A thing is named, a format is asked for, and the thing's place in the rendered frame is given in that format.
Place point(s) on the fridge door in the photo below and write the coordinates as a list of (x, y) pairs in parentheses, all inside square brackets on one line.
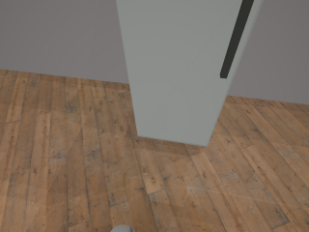
[(175, 50)]

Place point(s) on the handle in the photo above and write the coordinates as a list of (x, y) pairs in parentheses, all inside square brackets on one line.
[(243, 15)]

